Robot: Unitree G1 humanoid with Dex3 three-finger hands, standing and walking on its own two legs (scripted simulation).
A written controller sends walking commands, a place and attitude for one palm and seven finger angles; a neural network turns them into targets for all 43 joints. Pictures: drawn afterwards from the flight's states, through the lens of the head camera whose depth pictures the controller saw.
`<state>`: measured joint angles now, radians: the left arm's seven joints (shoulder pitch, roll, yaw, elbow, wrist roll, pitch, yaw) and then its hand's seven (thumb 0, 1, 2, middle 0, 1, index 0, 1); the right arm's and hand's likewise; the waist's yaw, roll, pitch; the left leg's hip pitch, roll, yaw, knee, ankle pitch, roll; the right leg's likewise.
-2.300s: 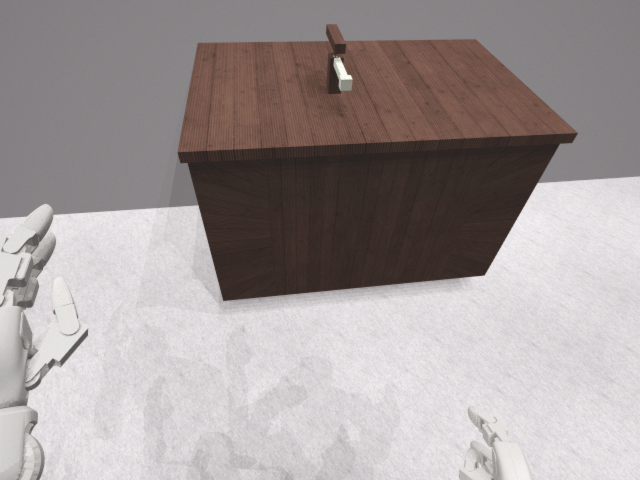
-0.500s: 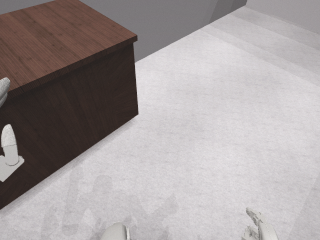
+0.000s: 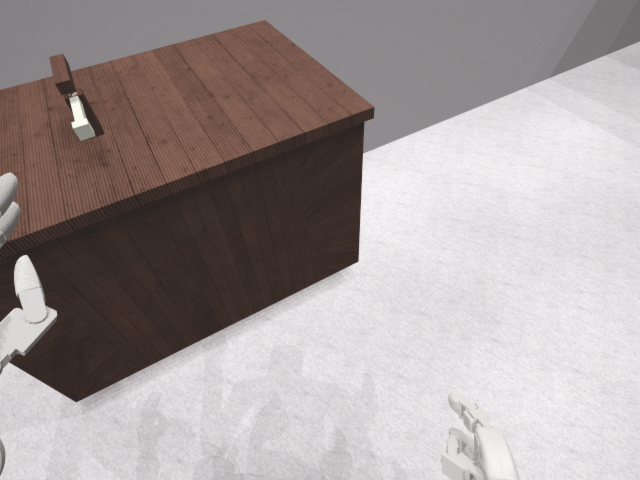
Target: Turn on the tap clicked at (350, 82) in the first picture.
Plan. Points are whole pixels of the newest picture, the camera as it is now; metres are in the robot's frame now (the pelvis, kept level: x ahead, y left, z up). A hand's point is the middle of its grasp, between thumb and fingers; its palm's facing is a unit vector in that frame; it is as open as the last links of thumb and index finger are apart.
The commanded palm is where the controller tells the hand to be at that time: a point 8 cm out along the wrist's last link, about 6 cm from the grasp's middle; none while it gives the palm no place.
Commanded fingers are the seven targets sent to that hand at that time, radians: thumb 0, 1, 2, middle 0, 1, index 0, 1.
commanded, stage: turn to face it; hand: left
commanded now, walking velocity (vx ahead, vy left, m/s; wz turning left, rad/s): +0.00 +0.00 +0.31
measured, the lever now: (83, 129) +0.68 +0.51 +0.06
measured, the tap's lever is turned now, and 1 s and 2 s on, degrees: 0 0 0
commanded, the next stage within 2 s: take the last steps up to it in 0.16 s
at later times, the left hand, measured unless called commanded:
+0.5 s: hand out of the picture +0.18 +0.27 +0.20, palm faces +0.53 -0.75 -0.40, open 7.4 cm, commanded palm +0.13 +0.29 +0.19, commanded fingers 0.00 0.90 0.90 -0.20 -0.30 -0.20 -0.30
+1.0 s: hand (1, 317) +0.22 +0.30 +0.18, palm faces +0.59 -0.73 -0.35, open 7.4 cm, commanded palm +0.16 +0.32 +0.19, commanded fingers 0.00 0.90 0.90 -0.20 -0.30 -0.20 -0.30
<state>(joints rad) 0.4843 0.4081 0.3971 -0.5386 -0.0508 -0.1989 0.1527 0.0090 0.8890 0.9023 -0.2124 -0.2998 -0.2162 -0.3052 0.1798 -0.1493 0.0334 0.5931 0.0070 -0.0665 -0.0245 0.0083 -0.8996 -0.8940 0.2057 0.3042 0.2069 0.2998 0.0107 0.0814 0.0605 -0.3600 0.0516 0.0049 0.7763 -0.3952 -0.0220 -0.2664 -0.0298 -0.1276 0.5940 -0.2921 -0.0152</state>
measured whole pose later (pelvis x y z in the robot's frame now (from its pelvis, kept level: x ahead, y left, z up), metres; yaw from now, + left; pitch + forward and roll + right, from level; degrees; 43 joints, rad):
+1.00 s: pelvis +0.05 +0.02 +0.00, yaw +11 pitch -1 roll +0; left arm 0.45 0.37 0.37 -0.51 -0.02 -0.23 0.18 0.01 0.89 0.90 -0.21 -0.30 -0.22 -0.31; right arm 0.22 -0.23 -0.05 0.61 0.00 -0.07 -0.08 0.01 -0.90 -0.90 0.20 0.30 0.20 0.30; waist 0.00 -0.05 0.03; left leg -0.30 0.05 0.16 0.59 -0.27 0.03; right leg -0.28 -0.10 -0.07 0.81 -0.49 0.02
